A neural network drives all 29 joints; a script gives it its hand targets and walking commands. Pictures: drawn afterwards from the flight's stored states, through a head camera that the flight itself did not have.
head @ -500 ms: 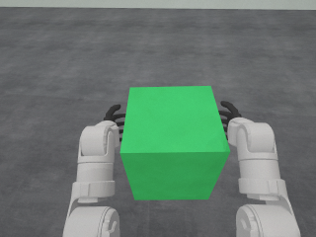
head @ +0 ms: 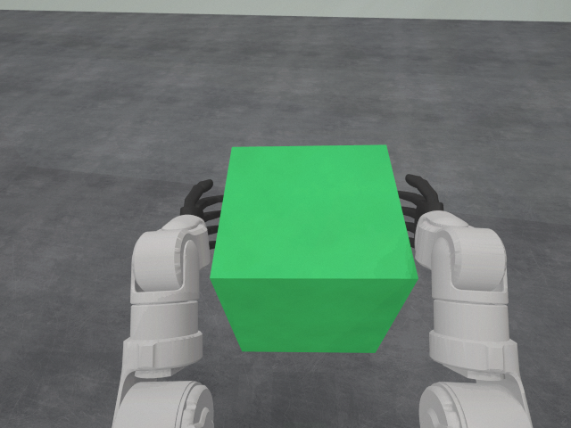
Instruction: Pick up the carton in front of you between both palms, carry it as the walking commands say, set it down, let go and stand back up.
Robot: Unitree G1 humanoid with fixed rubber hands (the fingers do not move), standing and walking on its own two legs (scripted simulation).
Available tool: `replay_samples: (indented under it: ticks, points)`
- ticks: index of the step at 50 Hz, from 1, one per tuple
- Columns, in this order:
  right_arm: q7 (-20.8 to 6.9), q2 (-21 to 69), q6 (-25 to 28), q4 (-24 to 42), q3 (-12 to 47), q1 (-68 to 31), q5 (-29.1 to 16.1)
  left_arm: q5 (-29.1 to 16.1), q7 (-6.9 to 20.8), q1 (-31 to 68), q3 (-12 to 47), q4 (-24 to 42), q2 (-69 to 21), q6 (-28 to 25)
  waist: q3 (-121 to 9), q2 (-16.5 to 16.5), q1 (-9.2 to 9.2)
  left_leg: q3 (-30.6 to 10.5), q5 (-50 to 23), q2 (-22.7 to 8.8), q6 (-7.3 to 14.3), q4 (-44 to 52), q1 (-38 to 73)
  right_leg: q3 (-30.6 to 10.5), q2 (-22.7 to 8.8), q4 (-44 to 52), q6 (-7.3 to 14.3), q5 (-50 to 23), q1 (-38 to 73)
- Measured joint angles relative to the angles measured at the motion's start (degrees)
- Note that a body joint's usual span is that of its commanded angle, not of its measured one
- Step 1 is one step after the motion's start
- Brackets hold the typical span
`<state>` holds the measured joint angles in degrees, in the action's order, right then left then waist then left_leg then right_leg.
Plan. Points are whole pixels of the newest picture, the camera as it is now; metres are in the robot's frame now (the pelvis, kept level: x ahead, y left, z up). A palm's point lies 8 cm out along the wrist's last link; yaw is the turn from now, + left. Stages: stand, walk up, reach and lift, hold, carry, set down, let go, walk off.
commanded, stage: carry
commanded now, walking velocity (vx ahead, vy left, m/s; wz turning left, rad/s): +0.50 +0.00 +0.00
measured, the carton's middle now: (308, 256) +0.36 +0.01 +0.06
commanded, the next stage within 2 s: none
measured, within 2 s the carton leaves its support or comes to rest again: neither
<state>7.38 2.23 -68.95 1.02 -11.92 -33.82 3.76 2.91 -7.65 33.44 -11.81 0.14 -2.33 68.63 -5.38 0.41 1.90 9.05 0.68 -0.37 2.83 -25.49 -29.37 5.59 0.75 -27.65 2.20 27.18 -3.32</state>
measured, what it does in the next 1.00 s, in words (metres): walks ahead: right foot, then left foot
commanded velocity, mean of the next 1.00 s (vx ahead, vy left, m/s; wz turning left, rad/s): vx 0.41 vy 0.00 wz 0.00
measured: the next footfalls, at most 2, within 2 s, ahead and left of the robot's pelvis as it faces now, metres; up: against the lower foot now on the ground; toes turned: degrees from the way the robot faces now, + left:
right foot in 0.48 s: +0.46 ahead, -0.12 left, +0.00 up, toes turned -10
left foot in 0.98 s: +0.76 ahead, +0.10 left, +0.00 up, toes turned -3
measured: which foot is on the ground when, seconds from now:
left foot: down 0.00-0.50, up 0.52-0.96, down 0.98-1.00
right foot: down 0.00-0.02, up 0.04-0.46, down 0.48-1.00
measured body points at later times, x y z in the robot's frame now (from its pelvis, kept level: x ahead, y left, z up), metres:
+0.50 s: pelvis +0.31 -0.02 +0.00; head +0.28 -0.03 +0.45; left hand +0.59 +0.13 +0.10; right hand +0.59 -0.18 +0.09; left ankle +0.13 +0.08 -0.72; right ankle +0.43 -0.12 -0.73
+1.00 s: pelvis +0.61 +0.00 +0.00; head +0.58 +0.01 +0.45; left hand +0.88 +0.16 +0.09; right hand +0.89 -0.15 +0.09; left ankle +0.72 +0.09 -0.73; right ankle +0.43 -0.11 -0.71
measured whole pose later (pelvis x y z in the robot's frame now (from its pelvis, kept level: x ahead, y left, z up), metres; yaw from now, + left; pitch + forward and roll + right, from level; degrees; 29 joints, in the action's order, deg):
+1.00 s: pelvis +0.61 +0.00 +0.00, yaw +0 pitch +3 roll +1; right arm 5.0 7.8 -69.4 17.7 -6.0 -10.3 7.2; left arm 6.7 -5.2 9.8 -6.5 18.1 -7.2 70.2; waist -7.8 -1.5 0.2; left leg 12.8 2.1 -2.4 3.1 -26.7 -26.5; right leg 10.2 -5.7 -32.3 -2.7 26.7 -1.9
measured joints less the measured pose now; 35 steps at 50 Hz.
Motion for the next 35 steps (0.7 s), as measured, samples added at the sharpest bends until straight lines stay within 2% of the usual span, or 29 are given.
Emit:
replay_samples:
  ticks: [2,4,6,8,12,14,17,22,24,25,26,27,29,30,32,35]
  points:
    - [0.0,1.3,0.4,-1.1,0.3,0.3,1.1,0.0,0.6,-0.6,-0.3,-0.2,0.9,0.5,0.0,-2.0,-1.21,1.2,5.0,1.2,2.5,-3.5,0.7,-0.9,-1.8,-15.2,-1.5,-0.5,-5.1]
    - [0.0,2.3,0.0,-1.2,0.6,1.8,1.9,0.0,0.9,-2.3,-0.6,0.0,0.8,1.2,0.6,-1.8,-1.72,1.4,7.8,1.0,2.7,-4.3,2.4,-3.0,-0.8,-31.0,-2.1,-0.5,-12.7]
    - [-0.1,3.4,-0.7,0.6,0.4,5.0,2.3,0.7,1.1,-4.8,-0.6,1.2,-0.5,1.9,1.1,-1.1,-1.93,1.2,8.1,0.7,2.0,-1.6,5.7,-2.7,-1.1,-36.6,-2.1,-2.9,-18.8]
    - [-0.2,4.6,-0.9,3.9,0.0,8.8,2.4,1.5,1.2,-7.8,-0.5,3.7,-2.4,2.0,1.5,-0.5,-2.12,0.8,8.3,0.4,2.0,2.0,9.2,-2.0,-2.2,-33.8,-2.6,-5.2,-23.1]
    - [-1.1,7.1,0.5,11.5,-0.4,16.3,2.7,2.9,1.6,-14.8,0.6,10.6,-5.9,0.6,1.6,0.1,-2.73,-0.1,9.2,-0.1,1.5,7.6,15.6,-1.5,-4.2,-22.5,-4.1,-8.4,-28.4]
    - [-1.9,6.5,1.0,14.1,1.2,19.3,2.4,3.7,1.6,-18.4,2.2,14.0,-6.9,-0.3,1.3,0.0,-2.89,-0.4,10.4,-0.3,1.0,9.3,18.7,-1.2,-4.9,-17.0,-4.5,-11.4,-29.7]
    - [-2.3,5.9,1.3,15.7,3.4,21.9,2.0,3.9,1.7,-22.1,4.9,16.9,-5.7,-0.2,0.0,-0.3,-3.04,-0.7,12.9,-0.4,0.0,11.1,23.4,0.1,-5.3,-10.6,-4.4,-16.6,-30.4]
    - [-2.4,5.5,0.3,16.4,5.4,23.8,2.3,3.7,1.8,-24.6,5.5,18.9,-5.3,1.1,-2.9,0.0,-2.93,-1.0,19.6,-1.0,-2.4,10.5,30.6,3.5,-4.3,-1.8,-3.0,-22.6,-27.4]
    - [-2.4,5.5,-0.2,16.5,5.5,24.0,2.6,3.7,1.9,-24.4,5.4,18.4,-5.3,1.5,-3.7,0.3,-2.96,-1.4,24.5,-1.8,-3.5,5.5,31.8,5.8,-3.4,2.1,-2.2,-22.5,-23.6]
    - [-2.5,5.3,-0.2,16.2,5.2,23.9,2.8,3.8,2.0,-24.0,5.7,17.3,-5.4,1.2,-4.1,1.3,-2.67,-1.3,27.3,-3.2,-3.8,-0.5,30.4,6.7,-2.7,1.1,-0.8,-23.3,-23.0]
    - [-2.5,5.0,-0.2,15.5,4.7,24.0,2.8,4.0,2.1,-23.6,6.0,15.5,-5.4,0.6,-4.2,2.2,-2.27,-2.1,27.3,-4.4,-3.7,-9.3,26.9,7.4,-2.4,-1.5,0.7,-21.7,-23.3]
    - [-2.6,4.8,-0.3,14.8,4.3,24.3,2.9,4.2,2.2,-23.2,6.3,13.9,-5.5,0.4,-4.1,2.2,-1.94,-3.9,26.6,-4.2,-3.5,-19.0,22.5,7.7,-2.5,-3.0,1.8,-19.7,-23.0]
    - [-2.6,5.0,-0.6,13.6,4.0,24.8,3.1,4.3,2.2,-23.6,6.4,12.3,-5.4,0.5,-3.5,1.4,-1.51,-5.9,25.0,-3.2,-2.6,-33.7,14.0,7.8,-2.8,-2.1,2.4,-17.6,-20.7]
    - [-2.6,5.4,-0.6,13.4,4.0,25.0,3.3,4.2,2.2,-24.2,6.4,12.3,-5.4,0.6,-3.1,1.2,-1.38,-6.0,23.3,-3.2,-2.2,-37.4,10.3,7.7,-2.8,-0.7,2.1,-17.5,-19.1]
    - [-2.4,5.4,-0.4,13.3,4.9,25.4,3.5,4.0,2.2,-25.3,6.3,13.0,-5.2,0.4,-2.4,0.9,-1.02,-5.6,19.2,-3.9,-2.1,-38.6,4.4,7.5,-2.6,2.5,2.0,-17.4,-16.0]
    - [-2.4,5.3,0.2,14.1,5.9,25.5,3.6,3.6,2.3,-26.1,6.1,14.5,-5.1,-0.3,-2.0,0.6,-0.55,-4.9,14.6,-5.4,-2.8,-32.4,-1.6,7.0,-2.4,6.9,1.7,-17.0,-11.5]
